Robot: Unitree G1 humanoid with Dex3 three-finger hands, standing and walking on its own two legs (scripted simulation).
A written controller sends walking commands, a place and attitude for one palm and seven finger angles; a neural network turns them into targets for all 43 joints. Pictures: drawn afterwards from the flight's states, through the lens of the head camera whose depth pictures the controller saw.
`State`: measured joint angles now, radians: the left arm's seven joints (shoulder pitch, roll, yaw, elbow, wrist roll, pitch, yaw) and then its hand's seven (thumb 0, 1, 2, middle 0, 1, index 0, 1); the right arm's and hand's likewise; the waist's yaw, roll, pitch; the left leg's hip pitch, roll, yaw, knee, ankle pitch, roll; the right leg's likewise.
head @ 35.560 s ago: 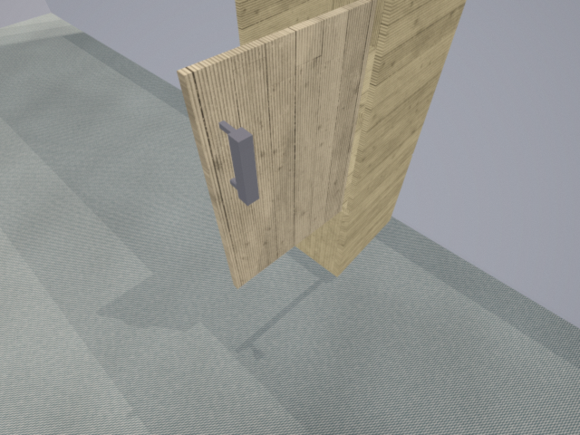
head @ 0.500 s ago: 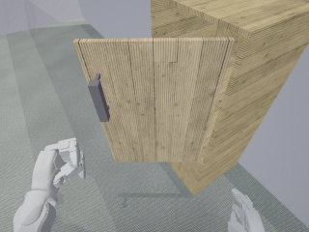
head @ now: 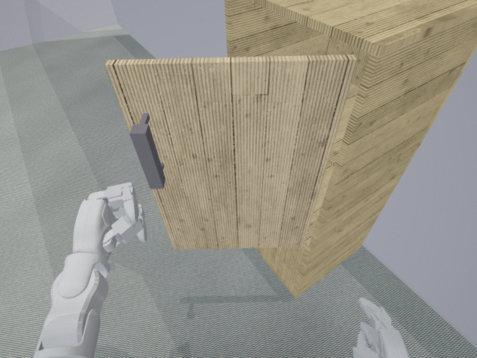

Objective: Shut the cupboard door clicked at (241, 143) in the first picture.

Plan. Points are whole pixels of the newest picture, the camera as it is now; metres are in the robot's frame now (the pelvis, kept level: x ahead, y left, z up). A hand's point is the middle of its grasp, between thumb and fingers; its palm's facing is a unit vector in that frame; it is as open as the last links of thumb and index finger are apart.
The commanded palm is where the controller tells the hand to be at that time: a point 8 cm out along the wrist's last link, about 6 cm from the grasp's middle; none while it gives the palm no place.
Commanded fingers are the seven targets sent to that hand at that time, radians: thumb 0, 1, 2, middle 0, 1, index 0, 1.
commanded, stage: bring the fist close to the handle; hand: left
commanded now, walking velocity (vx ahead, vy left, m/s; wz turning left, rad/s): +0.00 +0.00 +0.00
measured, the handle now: (151, 151) +0.45 +0.21 +0.11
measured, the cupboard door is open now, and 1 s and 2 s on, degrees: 56 56 41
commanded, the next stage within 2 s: push the door shut along its arc in 0.90 s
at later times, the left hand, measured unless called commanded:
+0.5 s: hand (159, 190) +0.35 +0.17 +0.11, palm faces +0.10 -0.99 -0.02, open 3.1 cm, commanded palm +0.32 +0.21 +0.11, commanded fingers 0.00 0.90 0.90 -1.30 -1.50 -1.30 -1.50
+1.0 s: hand (157, 188) +0.35 +0.17 +0.11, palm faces +0.12 -0.99 -0.02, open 3.1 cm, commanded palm +0.32 +0.21 +0.11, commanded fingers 0.00 0.90 0.90 -1.30 -1.50 -1.30 -1.50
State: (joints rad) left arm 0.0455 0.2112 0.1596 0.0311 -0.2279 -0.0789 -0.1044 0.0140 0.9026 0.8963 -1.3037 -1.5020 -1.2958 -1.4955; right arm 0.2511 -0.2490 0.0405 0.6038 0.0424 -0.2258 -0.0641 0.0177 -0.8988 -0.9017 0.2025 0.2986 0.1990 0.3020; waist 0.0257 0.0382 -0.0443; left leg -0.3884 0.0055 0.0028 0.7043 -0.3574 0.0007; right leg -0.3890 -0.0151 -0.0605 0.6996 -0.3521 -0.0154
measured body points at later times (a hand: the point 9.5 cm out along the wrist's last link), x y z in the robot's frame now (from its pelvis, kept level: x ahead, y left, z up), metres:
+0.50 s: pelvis +0.00 +0.00 +0.00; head +0.01 -0.01 +0.45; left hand +0.34 +0.22 +0.11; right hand +0.15 -0.23 -0.09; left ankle +0.01 +0.12 -0.72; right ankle +0.01 -0.11 -0.72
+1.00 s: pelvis +0.00 +0.00 +0.00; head +0.01 -0.02 +0.45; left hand +0.34 +0.22 +0.11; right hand +0.14 -0.25 -0.10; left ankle +0.01 +0.12 -0.72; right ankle +0.01 -0.11 -0.72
